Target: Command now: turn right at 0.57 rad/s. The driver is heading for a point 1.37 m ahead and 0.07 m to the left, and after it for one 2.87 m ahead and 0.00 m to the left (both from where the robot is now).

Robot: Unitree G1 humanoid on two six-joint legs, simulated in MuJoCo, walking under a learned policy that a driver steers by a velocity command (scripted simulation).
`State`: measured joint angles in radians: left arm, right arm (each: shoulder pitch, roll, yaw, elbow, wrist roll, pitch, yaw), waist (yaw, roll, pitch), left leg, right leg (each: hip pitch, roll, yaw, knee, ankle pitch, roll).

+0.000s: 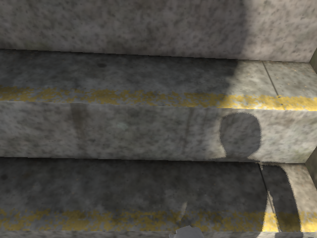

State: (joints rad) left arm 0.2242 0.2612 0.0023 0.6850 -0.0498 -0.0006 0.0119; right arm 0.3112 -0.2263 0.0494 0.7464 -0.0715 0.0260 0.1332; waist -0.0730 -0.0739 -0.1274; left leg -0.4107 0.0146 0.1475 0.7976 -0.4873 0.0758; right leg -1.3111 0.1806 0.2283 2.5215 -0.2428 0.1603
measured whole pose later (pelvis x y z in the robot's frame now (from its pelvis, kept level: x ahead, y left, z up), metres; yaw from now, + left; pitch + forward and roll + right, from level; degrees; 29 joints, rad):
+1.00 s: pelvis +0.04 -0.02 +0.03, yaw -10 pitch +9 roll +0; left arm 0.33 0.17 0.02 1.04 0.07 0.04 -0.09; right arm 0.29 -0.15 -0.03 1.03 -0.05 -0.02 0.02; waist 0.06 -0.01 -0.21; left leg -0.36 -0.03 0.08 0.56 -0.36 0.16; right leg -0.38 -0.01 0.02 0.58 -0.37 -0.20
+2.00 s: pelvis +0.22 -0.02 +0.25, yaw +8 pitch +7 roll -1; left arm 0.06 0.26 0.05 0.70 0.01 -0.10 -0.04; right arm 0.24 -0.25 -0.03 0.69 -0.02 0.01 0.04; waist -0.11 -0.02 -0.10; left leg -0.49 -0.05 -0.04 0.64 -0.27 0.08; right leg -0.81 0.05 0.08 1.64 -0.33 0.06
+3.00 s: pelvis +0.26 -0.08 +0.33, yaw +18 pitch -2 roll -5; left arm 0.07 0.13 0.02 0.64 0.01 0.05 0.18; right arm 0.38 -0.23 -0.03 0.88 -0.04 0.06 0.04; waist -0.04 0.12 -0.03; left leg -0.12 0.12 0.03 0.32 0.14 0.10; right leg -0.88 -0.01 0.06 1.46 -0.56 0.00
